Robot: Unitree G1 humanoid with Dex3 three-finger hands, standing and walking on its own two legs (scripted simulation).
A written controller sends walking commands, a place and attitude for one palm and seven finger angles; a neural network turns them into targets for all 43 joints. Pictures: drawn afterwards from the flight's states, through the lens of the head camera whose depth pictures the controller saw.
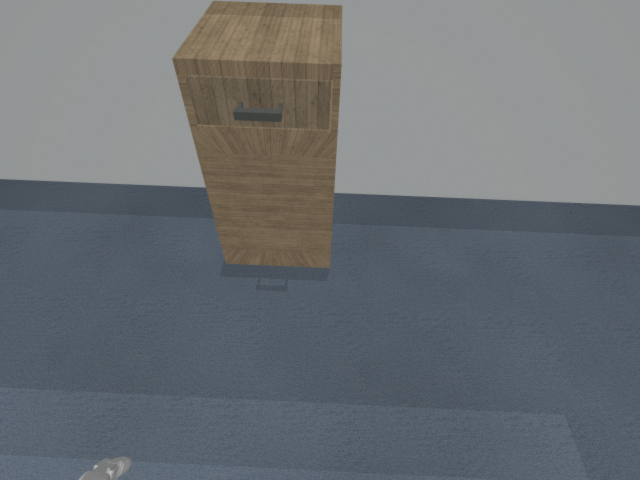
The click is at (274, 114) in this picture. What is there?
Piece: drawer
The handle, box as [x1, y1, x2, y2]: [233, 102, 282, 121]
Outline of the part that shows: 233,111 234,119 280,121 282,104 279,103 277,109 243,108 242,102 239,102 238,106 235,107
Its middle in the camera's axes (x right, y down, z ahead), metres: -0.17 -0.34 +1.03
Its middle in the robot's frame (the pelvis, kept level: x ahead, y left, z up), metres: +0.99 +0.21 -0.06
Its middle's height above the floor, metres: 0.71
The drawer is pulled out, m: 0.00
